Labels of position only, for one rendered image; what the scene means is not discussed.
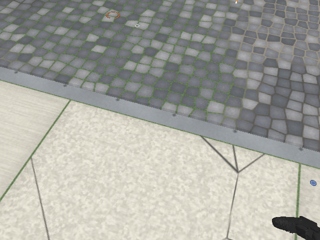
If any right robot hand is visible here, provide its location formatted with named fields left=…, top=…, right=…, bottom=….
left=272, top=216, right=320, bottom=240

